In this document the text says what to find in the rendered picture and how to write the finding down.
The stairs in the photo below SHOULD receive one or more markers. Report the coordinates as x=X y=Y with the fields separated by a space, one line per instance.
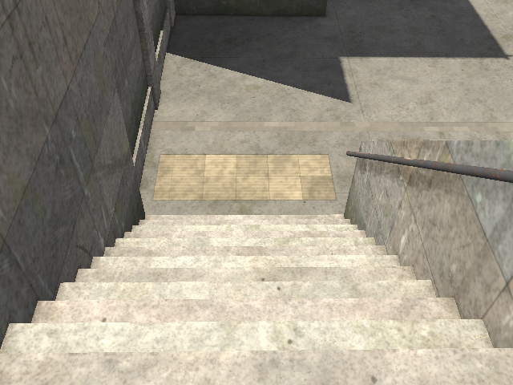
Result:
x=249 y=300

